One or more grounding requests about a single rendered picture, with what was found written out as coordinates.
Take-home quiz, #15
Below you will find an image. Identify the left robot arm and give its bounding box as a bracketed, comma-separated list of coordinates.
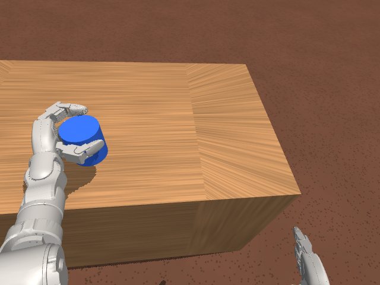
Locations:
[0, 152, 68, 285]

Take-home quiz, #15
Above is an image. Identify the right robot hand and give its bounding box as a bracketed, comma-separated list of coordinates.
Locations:
[291, 227, 330, 285]

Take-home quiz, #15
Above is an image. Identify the left robot hand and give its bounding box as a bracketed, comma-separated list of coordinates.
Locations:
[31, 102, 105, 164]

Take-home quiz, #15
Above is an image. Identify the can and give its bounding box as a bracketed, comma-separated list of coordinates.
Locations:
[59, 115, 108, 166]

